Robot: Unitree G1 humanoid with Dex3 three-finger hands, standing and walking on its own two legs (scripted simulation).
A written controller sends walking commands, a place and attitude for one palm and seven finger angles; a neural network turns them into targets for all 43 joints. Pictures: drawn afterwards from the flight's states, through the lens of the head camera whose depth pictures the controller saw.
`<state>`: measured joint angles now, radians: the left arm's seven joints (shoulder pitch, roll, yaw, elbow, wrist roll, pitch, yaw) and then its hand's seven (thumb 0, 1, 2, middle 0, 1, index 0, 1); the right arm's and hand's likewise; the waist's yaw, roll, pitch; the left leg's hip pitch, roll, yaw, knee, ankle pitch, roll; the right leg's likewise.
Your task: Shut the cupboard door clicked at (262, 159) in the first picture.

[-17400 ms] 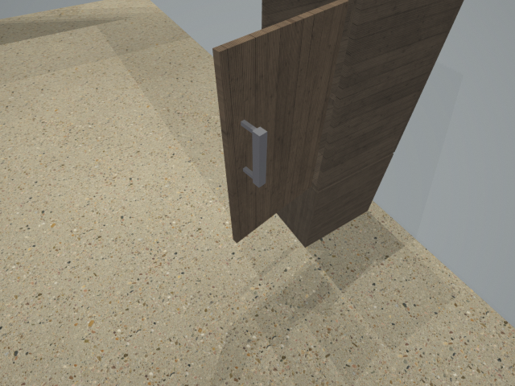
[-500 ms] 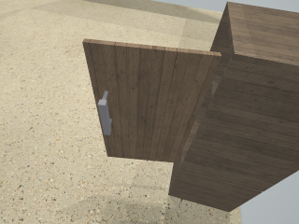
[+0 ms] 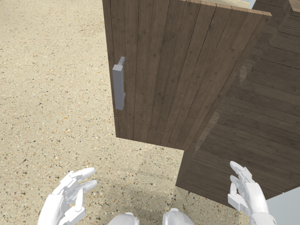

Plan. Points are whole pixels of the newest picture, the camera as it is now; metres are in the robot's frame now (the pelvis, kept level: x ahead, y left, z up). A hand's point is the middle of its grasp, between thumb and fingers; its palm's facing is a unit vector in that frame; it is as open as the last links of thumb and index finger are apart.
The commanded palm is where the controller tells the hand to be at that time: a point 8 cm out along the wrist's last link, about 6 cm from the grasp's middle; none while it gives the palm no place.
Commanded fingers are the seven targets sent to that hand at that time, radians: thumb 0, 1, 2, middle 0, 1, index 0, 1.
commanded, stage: raise the hand and make a fist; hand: left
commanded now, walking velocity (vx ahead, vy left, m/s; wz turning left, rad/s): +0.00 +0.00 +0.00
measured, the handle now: (120, 84) +0.47 +0.14 +0.10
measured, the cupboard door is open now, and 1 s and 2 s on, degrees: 100 100 100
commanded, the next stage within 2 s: bring the fist close to the handle in 1.46 s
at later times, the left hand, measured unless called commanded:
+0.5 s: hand (78, 168) +0.22 +0.18 +0.09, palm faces +0.08 -0.99 -0.07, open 3.7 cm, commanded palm +0.19 +0.22 +0.07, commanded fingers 0.00 0.90 0.90 -1.08 -1.26 -1.08 -1.26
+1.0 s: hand (92, 168) +0.22 +0.15 +0.08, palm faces -0.11 -0.99 -0.04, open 3.1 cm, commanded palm +0.21 +0.22 +0.10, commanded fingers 0.00 0.90 0.90 -1.30 -1.50 -1.30 -1.50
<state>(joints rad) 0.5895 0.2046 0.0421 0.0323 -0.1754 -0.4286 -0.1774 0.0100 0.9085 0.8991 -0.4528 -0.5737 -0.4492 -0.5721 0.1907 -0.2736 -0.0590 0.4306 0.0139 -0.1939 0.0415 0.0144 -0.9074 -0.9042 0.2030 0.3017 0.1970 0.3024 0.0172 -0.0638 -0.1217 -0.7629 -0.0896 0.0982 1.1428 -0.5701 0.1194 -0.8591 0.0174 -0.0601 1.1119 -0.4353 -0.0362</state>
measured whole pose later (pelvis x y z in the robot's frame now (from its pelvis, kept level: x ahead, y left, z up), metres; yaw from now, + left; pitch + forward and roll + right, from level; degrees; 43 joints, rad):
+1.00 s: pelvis +0.03 -0.03 +0.03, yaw +4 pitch +12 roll -2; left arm 0.42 0.31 0.10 -0.08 -0.28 -0.27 -0.35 0.01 0.90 0.90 -1.28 -1.48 -1.27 -1.48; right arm 0.25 -0.24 0.04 0.47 0.06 -0.22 -0.04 0.02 -0.90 -0.90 0.21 0.30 0.20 0.30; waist 0.00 0.03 -0.13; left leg -0.67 -0.07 -0.02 0.99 -0.52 0.08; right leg -0.72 0.08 -0.09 0.91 -0.39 -0.07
